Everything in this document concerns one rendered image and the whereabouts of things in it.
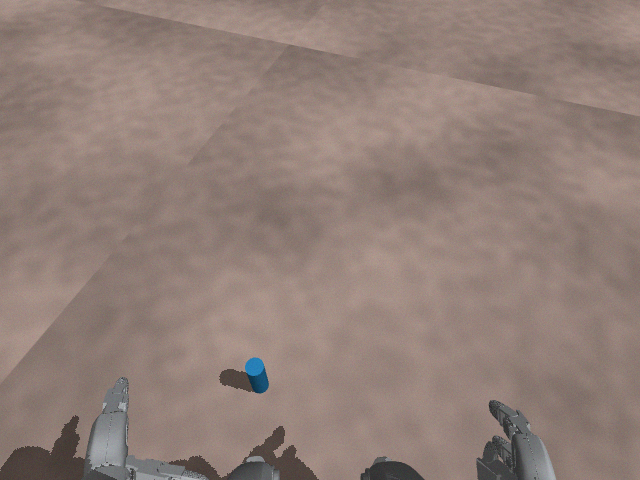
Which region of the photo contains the right robot hand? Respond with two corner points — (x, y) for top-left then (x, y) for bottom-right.
(476, 400), (556, 480)

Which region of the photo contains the left robot hand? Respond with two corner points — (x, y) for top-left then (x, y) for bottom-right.
(83, 377), (209, 480)

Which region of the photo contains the can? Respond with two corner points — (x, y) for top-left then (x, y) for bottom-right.
(245, 358), (269, 393)

